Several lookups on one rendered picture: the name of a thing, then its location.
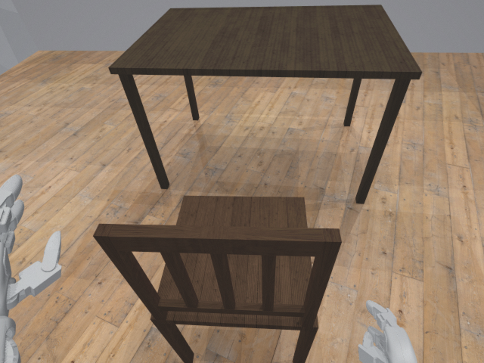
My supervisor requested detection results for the left robot hand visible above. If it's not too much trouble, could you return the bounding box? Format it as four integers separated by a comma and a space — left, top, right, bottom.
0, 175, 61, 317

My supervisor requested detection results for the right robot hand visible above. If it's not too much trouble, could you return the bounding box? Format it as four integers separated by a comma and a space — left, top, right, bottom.
358, 300, 417, 363

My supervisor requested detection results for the table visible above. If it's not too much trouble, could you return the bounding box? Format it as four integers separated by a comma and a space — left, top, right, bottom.
108, 5, 422, 204

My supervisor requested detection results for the chair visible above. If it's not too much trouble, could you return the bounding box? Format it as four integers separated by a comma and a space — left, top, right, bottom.
93, 196, 342, 363

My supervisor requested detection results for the robot left forearm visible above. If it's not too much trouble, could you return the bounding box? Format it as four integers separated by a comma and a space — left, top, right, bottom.
0, 316, 21, 363

